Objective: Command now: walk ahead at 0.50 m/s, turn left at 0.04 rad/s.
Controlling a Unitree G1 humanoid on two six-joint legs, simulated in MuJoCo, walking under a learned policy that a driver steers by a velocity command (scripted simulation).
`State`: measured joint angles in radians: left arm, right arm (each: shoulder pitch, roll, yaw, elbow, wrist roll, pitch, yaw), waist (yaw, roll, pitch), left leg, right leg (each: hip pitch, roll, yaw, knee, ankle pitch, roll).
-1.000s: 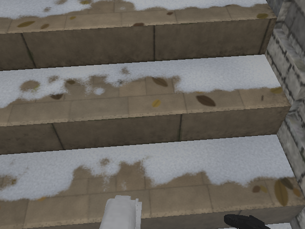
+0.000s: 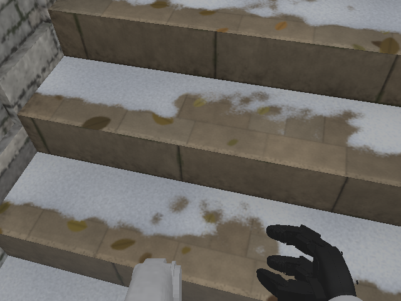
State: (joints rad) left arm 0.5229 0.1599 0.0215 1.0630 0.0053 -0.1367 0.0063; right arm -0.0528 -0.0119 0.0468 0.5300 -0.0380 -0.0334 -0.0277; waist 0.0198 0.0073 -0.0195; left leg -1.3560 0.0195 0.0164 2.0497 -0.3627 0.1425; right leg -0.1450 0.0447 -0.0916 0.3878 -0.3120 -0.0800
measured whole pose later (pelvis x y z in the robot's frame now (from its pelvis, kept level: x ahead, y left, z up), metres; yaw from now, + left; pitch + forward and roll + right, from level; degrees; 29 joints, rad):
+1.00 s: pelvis +0.55 -0.04 +0.33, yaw +0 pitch +3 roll +1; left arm 0.55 0.11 0.03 1.05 0.02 -0.14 0.00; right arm 0.05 -0.01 0.03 0.60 -0.04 -0.03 -0.03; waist 0.04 0.04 -0.03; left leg -1.32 0.01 0.00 2.09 -0.26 0.13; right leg -0.15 0.03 -0.11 0.45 -0.36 -0.07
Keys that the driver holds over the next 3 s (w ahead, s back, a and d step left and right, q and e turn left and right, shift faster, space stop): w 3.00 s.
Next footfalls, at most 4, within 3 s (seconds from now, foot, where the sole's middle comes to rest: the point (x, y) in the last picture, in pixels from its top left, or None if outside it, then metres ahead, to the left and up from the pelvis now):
0.14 left None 0.27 0.10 -0.61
0.62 right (264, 246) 0.52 -0.11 -0.45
1.16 left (197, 107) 0.86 0.07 -0.28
1.66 right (263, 11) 1.09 -0.13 -0.12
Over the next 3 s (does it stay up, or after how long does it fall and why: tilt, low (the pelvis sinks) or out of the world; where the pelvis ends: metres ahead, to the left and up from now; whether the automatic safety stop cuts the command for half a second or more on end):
stays up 1.67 -0.08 0.97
